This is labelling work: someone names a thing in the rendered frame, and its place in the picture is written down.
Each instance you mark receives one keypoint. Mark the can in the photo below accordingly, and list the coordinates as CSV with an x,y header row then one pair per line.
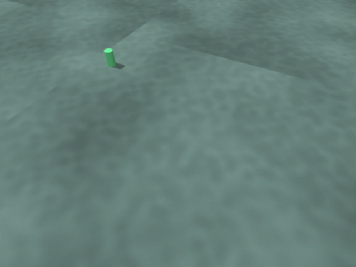
x,y
109,57

